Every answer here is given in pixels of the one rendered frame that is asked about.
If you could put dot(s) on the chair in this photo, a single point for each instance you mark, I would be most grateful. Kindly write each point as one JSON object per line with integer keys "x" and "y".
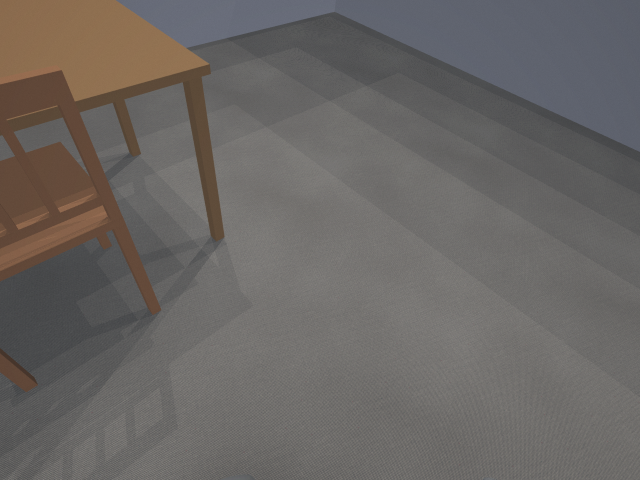
{"x": 48, "y": 203}

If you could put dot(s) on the table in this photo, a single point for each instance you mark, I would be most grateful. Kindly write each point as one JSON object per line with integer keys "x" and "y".
{"x": 107, "y": 53}

